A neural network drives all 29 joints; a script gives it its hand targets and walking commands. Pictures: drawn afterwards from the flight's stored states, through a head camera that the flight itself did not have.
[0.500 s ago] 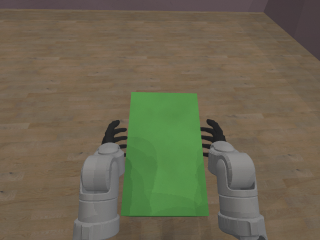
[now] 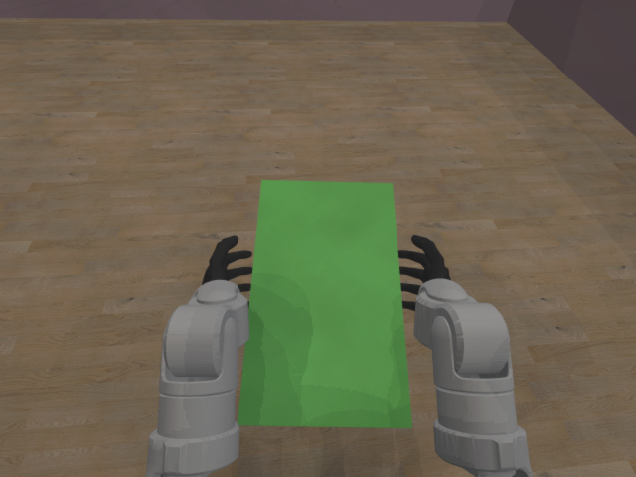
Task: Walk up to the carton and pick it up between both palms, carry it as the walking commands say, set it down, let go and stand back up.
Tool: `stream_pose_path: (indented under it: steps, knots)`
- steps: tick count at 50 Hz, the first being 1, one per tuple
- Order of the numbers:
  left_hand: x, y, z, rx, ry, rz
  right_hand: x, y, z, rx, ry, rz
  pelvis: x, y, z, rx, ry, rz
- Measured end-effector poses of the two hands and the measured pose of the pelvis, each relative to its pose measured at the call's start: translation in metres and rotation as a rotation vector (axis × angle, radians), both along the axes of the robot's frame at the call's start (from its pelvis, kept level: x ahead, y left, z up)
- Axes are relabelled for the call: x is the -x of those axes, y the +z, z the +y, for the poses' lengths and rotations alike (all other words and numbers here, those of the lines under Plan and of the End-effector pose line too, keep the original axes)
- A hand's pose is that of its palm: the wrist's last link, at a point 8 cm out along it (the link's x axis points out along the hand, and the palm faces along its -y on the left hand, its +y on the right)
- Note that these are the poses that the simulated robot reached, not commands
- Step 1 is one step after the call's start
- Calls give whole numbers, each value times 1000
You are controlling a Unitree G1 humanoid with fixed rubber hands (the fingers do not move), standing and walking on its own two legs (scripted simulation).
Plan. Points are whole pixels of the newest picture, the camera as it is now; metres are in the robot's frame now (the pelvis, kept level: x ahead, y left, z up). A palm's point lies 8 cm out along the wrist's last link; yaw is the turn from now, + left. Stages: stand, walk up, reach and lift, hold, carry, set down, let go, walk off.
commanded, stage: carry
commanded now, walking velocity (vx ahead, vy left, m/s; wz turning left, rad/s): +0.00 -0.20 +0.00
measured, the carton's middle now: (323, 312) +0.33 +0.00 +0.01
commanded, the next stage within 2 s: none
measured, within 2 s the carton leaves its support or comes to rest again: neither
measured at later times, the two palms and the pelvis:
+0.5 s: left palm (318, 310) +0.28 +0.01 +0.10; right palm (536, 311) +0.27 -0.23 +0.11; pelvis -0.02 -0.11 +0.00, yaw +1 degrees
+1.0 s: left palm (418, 320) +0.27 -0.10 +0.10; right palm out of the picture +0.26 -0.34 +0.11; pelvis -0.04 -0.22 +0.00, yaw +1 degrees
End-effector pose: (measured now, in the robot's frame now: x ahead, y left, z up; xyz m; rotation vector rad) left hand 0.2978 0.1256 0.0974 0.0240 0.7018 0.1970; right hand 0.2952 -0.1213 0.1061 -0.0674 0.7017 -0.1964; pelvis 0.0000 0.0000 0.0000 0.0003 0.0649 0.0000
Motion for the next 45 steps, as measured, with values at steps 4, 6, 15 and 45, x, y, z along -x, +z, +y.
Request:
stream_pose_path:
  steps: [4,6,15,45]
  knots:
    - [7,4,-15,9,10,12,0,2,-14,9,5,15,5,5,-18,9,-10,-3]
    - [8,8,-27,8,10,-2,-1,3,-27,3,-5,2,8,5,-30,15,-16,-3]
    - [5,8,-101,-33,-56,4,13,-6,-100,-41,-70,1,12,0,-81,-7,6,-3]
    - [26,7,-221,-44,-32,10,35,-4,-220,-49,-48,2,35,1,-206,-14,18,3]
